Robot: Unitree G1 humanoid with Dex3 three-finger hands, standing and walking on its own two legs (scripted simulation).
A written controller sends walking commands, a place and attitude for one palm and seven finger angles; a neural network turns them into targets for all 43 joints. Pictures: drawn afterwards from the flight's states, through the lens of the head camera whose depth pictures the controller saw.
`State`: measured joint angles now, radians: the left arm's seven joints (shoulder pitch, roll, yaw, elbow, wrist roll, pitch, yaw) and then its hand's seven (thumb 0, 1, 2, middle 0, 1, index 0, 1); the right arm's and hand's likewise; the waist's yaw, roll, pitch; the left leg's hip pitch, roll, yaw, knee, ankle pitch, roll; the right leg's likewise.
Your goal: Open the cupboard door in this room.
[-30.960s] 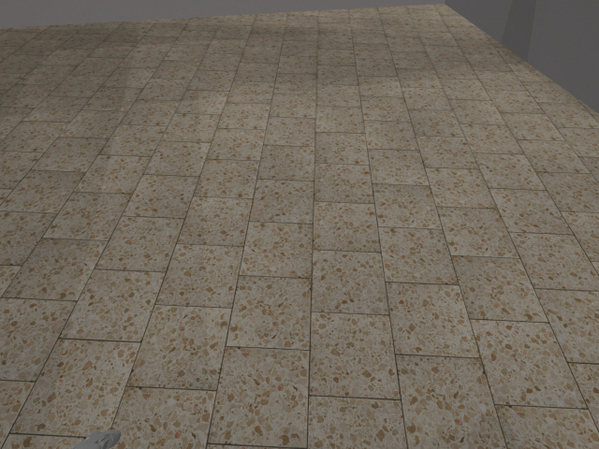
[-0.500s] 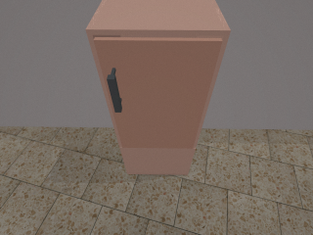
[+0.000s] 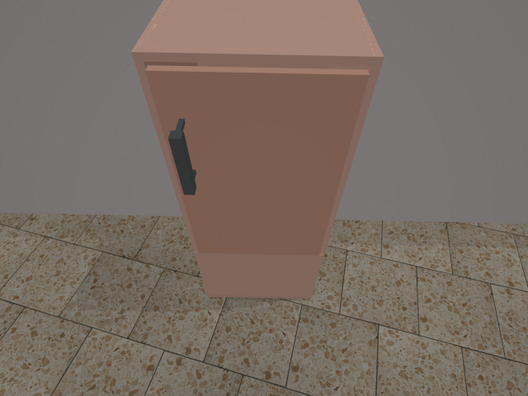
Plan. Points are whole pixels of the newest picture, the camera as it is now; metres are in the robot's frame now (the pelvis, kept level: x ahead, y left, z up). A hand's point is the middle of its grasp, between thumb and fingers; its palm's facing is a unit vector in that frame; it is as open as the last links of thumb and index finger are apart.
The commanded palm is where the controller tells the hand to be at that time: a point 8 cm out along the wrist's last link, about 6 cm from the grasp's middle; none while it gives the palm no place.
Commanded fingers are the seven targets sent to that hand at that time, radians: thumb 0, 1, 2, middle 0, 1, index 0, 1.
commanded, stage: raise the hand with hooked fingers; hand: left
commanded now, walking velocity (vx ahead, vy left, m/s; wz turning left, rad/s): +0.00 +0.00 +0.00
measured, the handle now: (185, 158) +0.53 +0.19 +0.04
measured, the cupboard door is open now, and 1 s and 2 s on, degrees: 0 0 0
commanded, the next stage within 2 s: none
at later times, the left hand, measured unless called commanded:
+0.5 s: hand out of the picture +0.13 +0.19 -0.04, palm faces +0.14 -0.99 -0.03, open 9.1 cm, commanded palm +0.12 +0.25 -0.03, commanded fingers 0.00 0.27 0.63 -0.25 -0.70 -0.25 -0.70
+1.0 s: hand (105, 339) +0.19 +0.24 +0.00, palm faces +0.05 -1.00 -0.05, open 12.1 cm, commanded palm +0.16 +0.29 +0.01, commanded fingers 0.00 -0.31 0.38 -0.29 -1.08 -0.29 -1.08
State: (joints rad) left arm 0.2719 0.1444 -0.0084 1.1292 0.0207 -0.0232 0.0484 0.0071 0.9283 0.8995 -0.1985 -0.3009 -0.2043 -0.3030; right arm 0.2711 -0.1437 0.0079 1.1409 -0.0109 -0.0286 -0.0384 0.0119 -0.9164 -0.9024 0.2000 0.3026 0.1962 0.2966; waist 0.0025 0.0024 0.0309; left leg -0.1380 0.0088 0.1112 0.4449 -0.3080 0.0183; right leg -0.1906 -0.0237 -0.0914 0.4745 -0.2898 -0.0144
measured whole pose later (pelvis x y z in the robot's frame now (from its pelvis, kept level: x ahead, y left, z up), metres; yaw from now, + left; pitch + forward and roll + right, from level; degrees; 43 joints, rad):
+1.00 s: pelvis -0.05 +0.00 -0.05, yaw +2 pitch +10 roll -1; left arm 0.20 0.30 0.31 0.20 -0.33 -0.37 -0.37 0.00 -0.09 0.48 -0.27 -0.94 -0.28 -0.94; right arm 0.31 -0.29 0.00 0.61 0.04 -0.27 -0.07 0.02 -0.90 -0.90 0.20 0.30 0.20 0.30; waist -0.02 0.01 -0.08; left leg -0.66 0.03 0.06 0.92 -0.44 0.03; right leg -0.66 -0.04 -0.13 0.88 -0.39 -0.02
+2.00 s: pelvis -0.04 +0.01 -0.03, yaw +1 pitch +7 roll -2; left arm -0.08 0.41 0.45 0.43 -0.34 -0.24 -0.49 -0.02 -0.50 0.30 -0.30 -1.20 -0.30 -1.20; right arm 0.29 -0.28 0.04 0.58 0.04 -0.20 -0.07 0.02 -0.90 -0.90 0.20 0.30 0.20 0.30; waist 0.00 0.01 -0.05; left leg -0.48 0.02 0.07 0.76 -0.39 0.04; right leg -0.49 -0.03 -0.11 0.70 -0.32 -0.01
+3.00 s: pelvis -0.04 +0.01 -0.03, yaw +1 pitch +11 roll -1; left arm -0.50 0.45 0.42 0.85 -0.23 -0.31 -0.43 -0.02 -0.50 0.30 -0.30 -1.20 -0.31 -1.20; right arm 0.34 -0.28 0.04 0.62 0.03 -0.09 -0.06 0.01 -0.90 -0.90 0.20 0.30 0.20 0.30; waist -0.06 0.01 -0.07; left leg -0.58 0.03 0.08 0.78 -0.40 0.03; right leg -0.59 -0.02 -0.10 0.73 -0.33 -0.02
